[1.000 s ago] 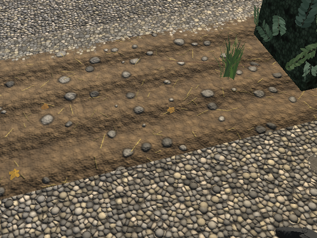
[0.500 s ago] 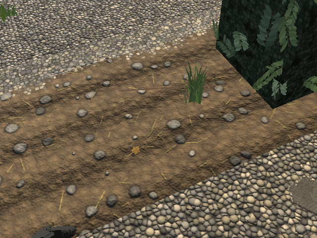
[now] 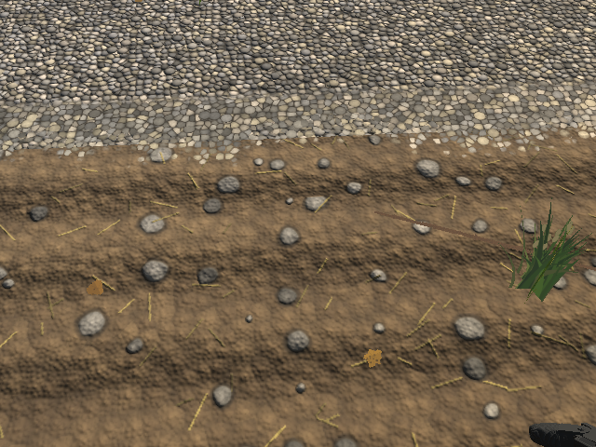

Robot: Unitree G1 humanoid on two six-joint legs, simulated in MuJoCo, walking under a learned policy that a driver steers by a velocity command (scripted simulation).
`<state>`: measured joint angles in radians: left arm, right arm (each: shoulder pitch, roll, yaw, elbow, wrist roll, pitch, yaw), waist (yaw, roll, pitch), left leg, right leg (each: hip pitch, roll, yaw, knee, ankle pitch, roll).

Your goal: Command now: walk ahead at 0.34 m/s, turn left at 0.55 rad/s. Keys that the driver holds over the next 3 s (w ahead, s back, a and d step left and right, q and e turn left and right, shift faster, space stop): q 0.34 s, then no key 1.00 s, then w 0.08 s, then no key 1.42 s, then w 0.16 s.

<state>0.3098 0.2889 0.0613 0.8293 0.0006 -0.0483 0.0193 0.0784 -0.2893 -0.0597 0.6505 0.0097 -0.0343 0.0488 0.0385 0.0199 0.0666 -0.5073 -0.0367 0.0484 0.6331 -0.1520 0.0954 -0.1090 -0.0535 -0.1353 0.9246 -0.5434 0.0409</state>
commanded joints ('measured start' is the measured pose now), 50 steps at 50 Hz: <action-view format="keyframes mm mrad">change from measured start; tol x32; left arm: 1 -78 152 17 -154 -29 -68 -18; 50 -142 62 -5 -27 11 27 -1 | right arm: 1 255 -208 -64 -36 -11 -14 -17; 50 162 -56 8 70 -25 23 -71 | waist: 1 -150 54 -372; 50 -24 14 -47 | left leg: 1 813 359 -588 -212 591 303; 7 282 201 -308 -297 711 209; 19 336 134 -460 -117 297 67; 23 -24 -70 -240 442 -569 -135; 36 380 20 -79 -252 -19 -118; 50 216 92 -184 -241 -76 -61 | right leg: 1 -622 40 242 510 -33 -6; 18 -324 84 235 -341 359 35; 22 99 -332 624 -517 1149 -287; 38 -243 0 224 -481 265 -64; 50 -77 15 195 -461 444 -14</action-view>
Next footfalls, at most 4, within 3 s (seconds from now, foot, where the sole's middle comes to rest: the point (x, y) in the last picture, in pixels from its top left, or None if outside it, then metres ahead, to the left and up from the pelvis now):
0.42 right None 0.30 -0.10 -0.75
0.74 left None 0.16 0.12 -0.75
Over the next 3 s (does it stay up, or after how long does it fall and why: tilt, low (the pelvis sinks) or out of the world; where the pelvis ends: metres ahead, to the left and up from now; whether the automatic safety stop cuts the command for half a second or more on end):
stays up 0.21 0.00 0.02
